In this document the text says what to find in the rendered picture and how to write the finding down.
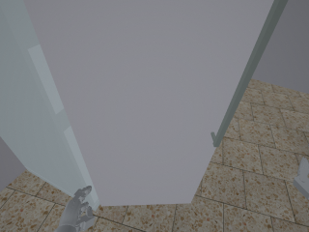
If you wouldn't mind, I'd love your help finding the handle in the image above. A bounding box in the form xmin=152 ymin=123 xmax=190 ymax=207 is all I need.
xmin=211 ymin=0 xmax=288 ymax=148

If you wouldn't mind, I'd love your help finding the robot right hand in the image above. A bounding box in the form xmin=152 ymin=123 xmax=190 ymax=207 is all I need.
xmin=293 ymin=143 xmax=309 ymax=200

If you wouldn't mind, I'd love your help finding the fridge door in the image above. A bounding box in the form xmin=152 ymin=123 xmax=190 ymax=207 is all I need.
xmin=23 ymin=0 xmax=274 ymax=207

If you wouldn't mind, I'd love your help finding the robot left hand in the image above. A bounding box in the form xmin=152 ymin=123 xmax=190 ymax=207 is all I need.
xmin=58 ymin=186 xmax=96 ymax=232

